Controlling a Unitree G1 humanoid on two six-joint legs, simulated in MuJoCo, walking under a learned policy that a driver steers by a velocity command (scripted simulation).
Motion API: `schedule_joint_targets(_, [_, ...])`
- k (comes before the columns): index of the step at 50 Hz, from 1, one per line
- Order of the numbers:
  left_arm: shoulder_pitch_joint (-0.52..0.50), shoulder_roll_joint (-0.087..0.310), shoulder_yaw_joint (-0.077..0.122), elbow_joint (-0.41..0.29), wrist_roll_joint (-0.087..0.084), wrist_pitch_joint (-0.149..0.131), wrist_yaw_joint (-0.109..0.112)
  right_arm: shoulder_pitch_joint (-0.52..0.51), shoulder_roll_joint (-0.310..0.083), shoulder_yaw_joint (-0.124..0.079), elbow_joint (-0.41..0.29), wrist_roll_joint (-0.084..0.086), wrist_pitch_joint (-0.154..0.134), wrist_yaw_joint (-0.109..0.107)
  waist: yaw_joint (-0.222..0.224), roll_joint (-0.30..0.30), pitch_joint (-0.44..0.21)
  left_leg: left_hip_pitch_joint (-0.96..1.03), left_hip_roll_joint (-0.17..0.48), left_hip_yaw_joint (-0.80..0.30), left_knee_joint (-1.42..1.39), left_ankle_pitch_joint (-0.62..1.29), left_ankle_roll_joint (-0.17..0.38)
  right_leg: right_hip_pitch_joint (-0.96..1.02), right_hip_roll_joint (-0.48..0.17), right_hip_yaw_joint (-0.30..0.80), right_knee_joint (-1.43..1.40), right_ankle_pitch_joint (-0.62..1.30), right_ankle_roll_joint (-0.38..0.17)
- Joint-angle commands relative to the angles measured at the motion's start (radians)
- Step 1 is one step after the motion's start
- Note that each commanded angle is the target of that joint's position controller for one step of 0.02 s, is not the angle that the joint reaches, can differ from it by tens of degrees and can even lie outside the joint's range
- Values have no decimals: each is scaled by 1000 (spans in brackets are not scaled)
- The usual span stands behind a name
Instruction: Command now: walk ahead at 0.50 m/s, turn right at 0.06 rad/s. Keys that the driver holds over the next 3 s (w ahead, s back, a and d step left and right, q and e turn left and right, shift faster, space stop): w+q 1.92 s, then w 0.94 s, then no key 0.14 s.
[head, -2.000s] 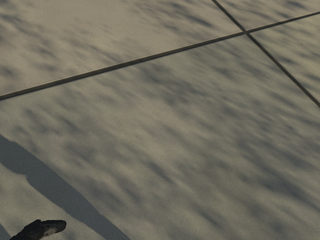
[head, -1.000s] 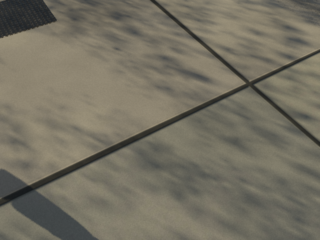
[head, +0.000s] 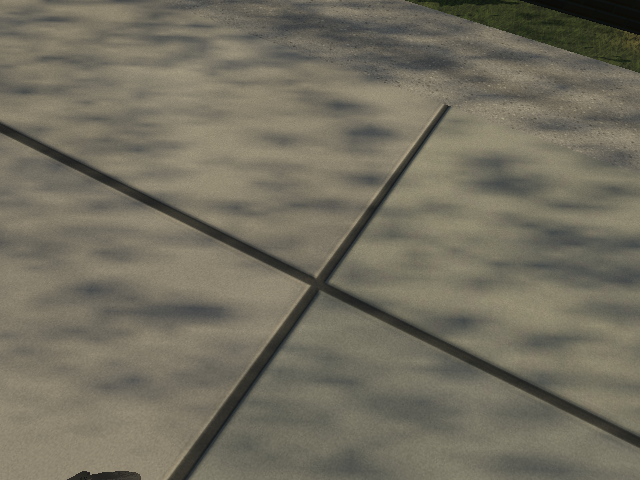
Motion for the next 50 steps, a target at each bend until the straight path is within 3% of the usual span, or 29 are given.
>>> schedule_joint_targets(1, [-125,48,8,-99,-7,-22,-12,4,-177,-37,-38,11,-3,-5,6,114,31,-38,259,-151,-78,252,162,61,29,-29,-92,64,-5])
schedule_joint_targets(4, [-122,80,21,-108,-8,-34,-22,17,-199,-42,-21,15,17,-11,44,126,31,18,290,-192,-10,323,140,127,52,-23,-165,-15,-34])
schedule_joint_targets(5, [-60,102,33,-92,-5,-37,-20,-1,-211,-45,-23,17,22,-14,89,128,0,9,278,-181,57,424,124,232,69,-38,-201,-20,-50])
schedule_joint_targets(6, [63,141,55,-54,2,-37,-12,-5,-199,-39,-26,14,23,-15,152,112,-80,-33,231,-147,197,521,99,427,82,-52,-222,-12,-74])
schedule_joint_targets(7, [233,199,77,-23,17,-35,0,-24,-149,-18,-50,-3,18,-14,232,67,-217,-192,178,-110,443,385,60,710,-41,56,-175,-1,-126])
schedule_joint_targets(8, [325,296,98,-7,30,-22,8,86,-32,19,-78,-9,2,-13,209,-189,-380,-562,34,-29,821,-110,-14,1066,-314,458,-216,-128,-263])
schedule_joint_targets(9, [341,212,78,1,24,-16,7,71,-96,3,-62,13,-10,-12,229,-194,-408,-669,36,-141,982,-346,-16,1024,-341,632,-322,-272,-291])
schedule_joint_targets(10, [277,164,60,3,15,-17,8,-5,-167,-21,-83,33,-13,-11,220,-131,-239,-737,84,-149,1031,-281,-9,899,-304,491,-349,-292,-249])
schedule_joint_targets(12, [159,97,39,8,14,-24,3,-80,-146,-24,-98,18,-3,-15,165,-71,-88,-699,147,-120,962,-143,-13,669,-221,282,-417,-191,-208])
schedule_joint_targets(14, [99,79,38,20,24,-42,-1,-49,-105,-25,-91,14,25,-15,110,-88,-39,-596,179,-128,916,-71,-24,523,-190,167,-491,-101,-200])
schedule_joint_targets(16, [78,90,47,41,23,-56,1,-60,-72,-21,-100,13,44,-14,88,-52,-12,-597,185,-129,881,-28,-37,478,-192,81,-531,-6,-209])
schedule_joint_targets(19, [90,112,57,71,26,-62,11,-122,-65,-21,-129,6,53,-9,92,-21,13,-639,183,-136,748,114,-44,493,-179,-35,-549,77,-201])
schedule_joint_targets(23, [124,151,67,101,19,-51,24,-254,-43,-9,-172,4,43,19,139,5,46,-598,161,-65,519,283,-24,519,-163,-158,-560,98,-173])
schedule_joint_targets(28, [188,190,82,147,-7,-19,27,-371,-62,-11,-244,4,47,44,165,7,76,-630,134,-8,395,186,29,693,-210,-213,-485,209,-143])
schedule_joint_targets(30, [179,219,90,148,-14,-3,31,-341,-90,-26,-257,2,51,48,129,-25,28,-536,75,51,390,81,67,735,-210,-243,-361,528,-120])
schedule_joint_targets(31, [171,231,93,146,-18,7,35,-267,-116,-43,-246,4,55,47,82,-39,-24,-431,32,81,390,35,91,733,-200,-259,-236,682,-107])
schedule_joint_targets(32, [155,228,89,141,-22,15,38,-122,-160,-71,-211,8,57,39,-3,-25,-100,-228,-16,96,334,72,125,671,-166,-288,-39,718,-78])
schedule_joint_targets(33, [168,200,75,128,-4,10,43,50,-239,-108,-167,11,68,20,-75,47,-192,83,35,-39,309,96,174,446,-127,-291,249,481,-30])
schedule_joint_targets(34, [258,47,27,70,37,-14,30,23,-354,-124,-172,21,64,10,50,321,-255,397,297,-607,222,-68,358,-23,79,-228,609,-463,40])
schedule_joint_targets(35, [175,107,29,61,2,-55,17,47,-286,-100,-211,9,46,15,-13,212,-397,463,379,-882,65,-209,412,-137,117,26,736,-565,28])
schedule_joint_targets(36, [74,162,43,29,-37,-76,8,18,-221,-82,-202,1,31,18,-32,156,-262,387,354,-741,38,-149,353,-222,64,47,721,-471,1])
schedule_joint_targets(37, [57,150,37,26,-29,-88,11,-33,-195,-74,-205,5,22,17,7,92,-175,249,312,-620,44,-63,316,-195,20,44,635,-384,-16])
schedule_joint_targets(38, [57,151,41,37,0,-91,19,-104,-162,-64,-217,3,20,14,51,53,-115,107,274,-526,40,57,289,-128,-11,43,541,-334,-12])
schedule_joint_targets(39, [77,159,49,44,14,-81,21,-147,-138,-53,-236,-12,19,9,88,64,-95,8,252,-471,18,157,283,-52,-30,52,495,-296,-7])
schedule_joint_targets(40, [89,158,51,43,18,-70,19,-163,-140,-53,-246,-18,18,6,107,82,-86,-53,244,-455,2,225,292,-7,-31,51,462,-287,5])
schedule_joint_targets(42, [89,131,46,41,26,-50,18,-158,-152,-57,-242,-9,15,-3,119,65,-66,-135,219,-380,-16,315,290,23,-26,27,363,-255,35])
schedule_joint_targets(44, [16,99,34,17,30,-41,19,-129,-180,-65,-231,-3,15,-17,100,65,-35,-186,182,-321,-27,323,267,23,-5,9,223,-131,60])
schedule_joint_targets(47, [-95,70,19,-9,23,-45,9,-90,-186,-68,-217,4,24,-28,55,99,-16,-236,125,-271,-17,211,212,103,46,0,-14,89,68])
schedule_joint_targets(50, [-168,88,22,-34,6,-53,-2,-34,-187,-70,-194,10,31,-31,26,118,-9,-211,143,-326,13,126,191,149,76,15,-117,146,61])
